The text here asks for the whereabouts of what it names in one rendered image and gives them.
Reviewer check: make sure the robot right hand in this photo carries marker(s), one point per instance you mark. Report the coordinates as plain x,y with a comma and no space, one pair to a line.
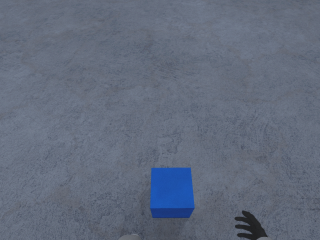
255,227

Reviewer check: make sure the carton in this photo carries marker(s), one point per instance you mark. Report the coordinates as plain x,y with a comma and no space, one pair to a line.
171,194

